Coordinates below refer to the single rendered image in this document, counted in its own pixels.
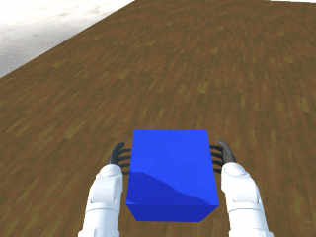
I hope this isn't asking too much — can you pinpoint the robot right hand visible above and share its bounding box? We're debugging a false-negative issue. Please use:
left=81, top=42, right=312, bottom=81
left=209, top=139, right=237, bottom=174

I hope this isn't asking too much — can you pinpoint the right robot forearm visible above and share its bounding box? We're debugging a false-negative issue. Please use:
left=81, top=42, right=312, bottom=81
left=221, top=162, right=274, bottom=237

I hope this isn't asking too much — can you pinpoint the robot left hand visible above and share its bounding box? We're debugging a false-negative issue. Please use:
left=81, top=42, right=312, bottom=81
left=107, top=142, right=131, bottom=175

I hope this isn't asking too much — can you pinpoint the left robot forearm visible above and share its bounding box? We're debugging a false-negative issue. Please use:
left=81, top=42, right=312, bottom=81
left=78, top=164, right=123, bottom=237

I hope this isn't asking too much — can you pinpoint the carton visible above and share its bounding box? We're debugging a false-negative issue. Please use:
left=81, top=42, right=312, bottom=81
left=126, top=129, right=219, bottom=222

